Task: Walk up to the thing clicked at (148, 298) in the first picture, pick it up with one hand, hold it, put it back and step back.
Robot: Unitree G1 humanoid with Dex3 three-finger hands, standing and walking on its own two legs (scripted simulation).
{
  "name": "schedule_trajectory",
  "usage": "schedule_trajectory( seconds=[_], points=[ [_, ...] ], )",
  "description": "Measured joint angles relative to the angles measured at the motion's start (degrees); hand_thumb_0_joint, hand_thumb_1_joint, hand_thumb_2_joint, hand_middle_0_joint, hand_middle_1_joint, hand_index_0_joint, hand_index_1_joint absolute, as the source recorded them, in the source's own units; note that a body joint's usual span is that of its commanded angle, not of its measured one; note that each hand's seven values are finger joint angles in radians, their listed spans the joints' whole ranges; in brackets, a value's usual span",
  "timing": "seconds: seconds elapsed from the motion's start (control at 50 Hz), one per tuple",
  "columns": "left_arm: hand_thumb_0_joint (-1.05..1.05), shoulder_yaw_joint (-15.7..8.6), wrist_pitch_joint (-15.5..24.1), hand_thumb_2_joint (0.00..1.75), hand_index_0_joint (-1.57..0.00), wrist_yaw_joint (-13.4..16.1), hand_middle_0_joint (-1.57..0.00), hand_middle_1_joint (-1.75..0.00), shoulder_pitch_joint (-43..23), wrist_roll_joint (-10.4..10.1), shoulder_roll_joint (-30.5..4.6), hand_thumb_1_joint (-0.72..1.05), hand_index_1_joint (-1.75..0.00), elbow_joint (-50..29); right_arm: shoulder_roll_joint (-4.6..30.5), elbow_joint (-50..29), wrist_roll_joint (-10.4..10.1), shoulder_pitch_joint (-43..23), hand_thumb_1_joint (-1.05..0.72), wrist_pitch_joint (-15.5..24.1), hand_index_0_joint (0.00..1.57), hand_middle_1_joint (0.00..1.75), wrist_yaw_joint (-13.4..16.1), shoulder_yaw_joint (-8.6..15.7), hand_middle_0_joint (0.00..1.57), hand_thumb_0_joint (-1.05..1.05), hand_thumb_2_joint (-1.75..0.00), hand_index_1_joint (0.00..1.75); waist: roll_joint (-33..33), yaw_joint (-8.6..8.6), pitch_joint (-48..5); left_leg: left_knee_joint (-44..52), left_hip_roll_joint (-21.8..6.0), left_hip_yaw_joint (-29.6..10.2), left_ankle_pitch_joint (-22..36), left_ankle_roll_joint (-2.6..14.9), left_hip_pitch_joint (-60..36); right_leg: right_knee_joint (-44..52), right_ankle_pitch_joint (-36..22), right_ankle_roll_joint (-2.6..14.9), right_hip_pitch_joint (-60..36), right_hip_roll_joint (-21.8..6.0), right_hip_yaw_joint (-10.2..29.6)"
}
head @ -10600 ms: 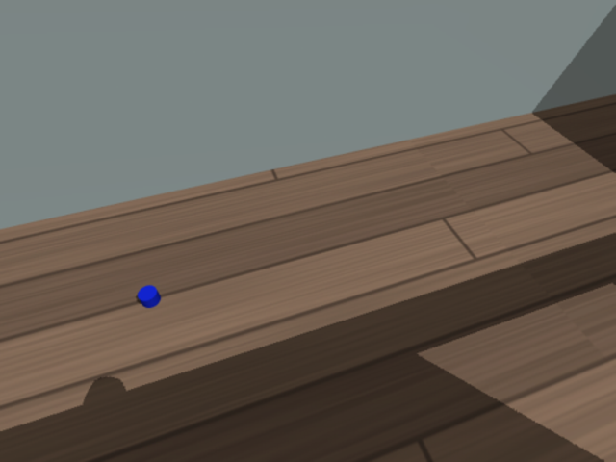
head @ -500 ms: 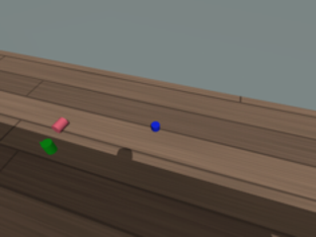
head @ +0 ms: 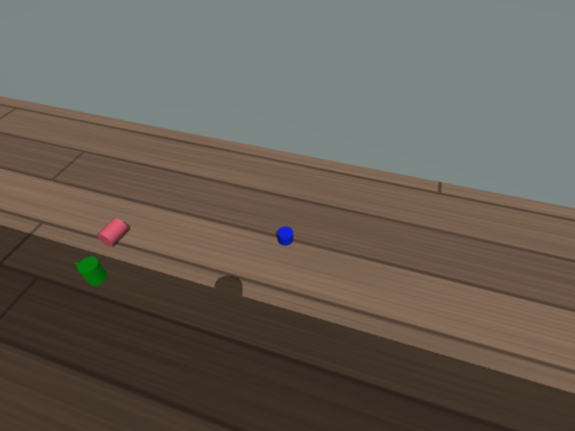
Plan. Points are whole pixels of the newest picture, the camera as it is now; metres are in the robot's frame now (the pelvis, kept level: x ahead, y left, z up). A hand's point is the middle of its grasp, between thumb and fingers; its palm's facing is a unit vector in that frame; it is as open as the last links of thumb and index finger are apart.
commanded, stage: stand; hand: left
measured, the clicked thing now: (285, 236) +1.04 +0.03 -0.76
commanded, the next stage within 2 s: walk up in 0.66 s
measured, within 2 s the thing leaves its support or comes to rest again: neither
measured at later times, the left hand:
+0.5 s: hand out of the picture +0.06 +0.25 -0.16, palm faces -0.04 -0.94 -0.35, open 7.3 cm
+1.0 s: hand out of the picture +0.15 +0.40 -0.16, palm faces -0.27 -0.82 -0.51, open 7.3 cm
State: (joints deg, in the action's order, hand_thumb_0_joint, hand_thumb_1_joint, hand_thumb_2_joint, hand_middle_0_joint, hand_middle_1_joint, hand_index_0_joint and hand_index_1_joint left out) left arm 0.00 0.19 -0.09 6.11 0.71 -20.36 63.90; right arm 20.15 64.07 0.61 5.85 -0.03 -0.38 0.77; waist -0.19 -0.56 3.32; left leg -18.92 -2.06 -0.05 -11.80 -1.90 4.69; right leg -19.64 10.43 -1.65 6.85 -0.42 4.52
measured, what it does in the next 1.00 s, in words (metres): steps to the left, turning right: left foot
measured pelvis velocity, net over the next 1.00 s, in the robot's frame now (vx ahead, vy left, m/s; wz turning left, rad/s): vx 0.05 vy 0.10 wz -0.28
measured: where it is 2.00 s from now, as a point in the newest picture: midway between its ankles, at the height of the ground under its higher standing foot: (219, 363)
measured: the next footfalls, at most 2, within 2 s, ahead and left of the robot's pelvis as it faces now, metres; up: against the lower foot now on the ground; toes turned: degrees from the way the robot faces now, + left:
left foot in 0.94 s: +0.11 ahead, +0.20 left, +0.00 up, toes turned -20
right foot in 1.30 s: +0.23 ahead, -0.01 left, +0.00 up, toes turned -36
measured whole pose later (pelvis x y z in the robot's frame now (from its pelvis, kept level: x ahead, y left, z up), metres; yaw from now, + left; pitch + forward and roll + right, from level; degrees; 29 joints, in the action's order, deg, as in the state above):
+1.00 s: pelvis +0.05 +0.10 -0.02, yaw -16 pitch +0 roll -1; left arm -4.9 0.0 2.8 17.1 1.3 -25.3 57.0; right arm 26.5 47.3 4.3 10.9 -1.3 -5.8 6.9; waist 1.8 -1.0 5.3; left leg -36.1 1.2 -3.5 -19.6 0.7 15.7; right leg -44.1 26.8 0.1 20.2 0.7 16.4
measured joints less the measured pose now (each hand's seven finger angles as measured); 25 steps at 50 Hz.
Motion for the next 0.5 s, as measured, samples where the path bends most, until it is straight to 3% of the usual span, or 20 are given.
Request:
schedule_trajectory(
  seconds=[0.5],
  points=[
    [0.0,0.0,-0.1,0.9,-0.21,-0.2,-0.2,-0.3,1.0,0.1,0.0,0.91,-0.3,-0.1,0.1,0.4,0.1,1.2,-0.9,-0.1,0.2,0.3,-0.2,0.0,0.2,0.0,-0.9,0.3,0.2,-0.05,0.3,-0.3,0.0,-0.2,0.4,-0.06,0.8,-0.2,-0.4,0.09,0.7,0.0,-0.2]
  ],
)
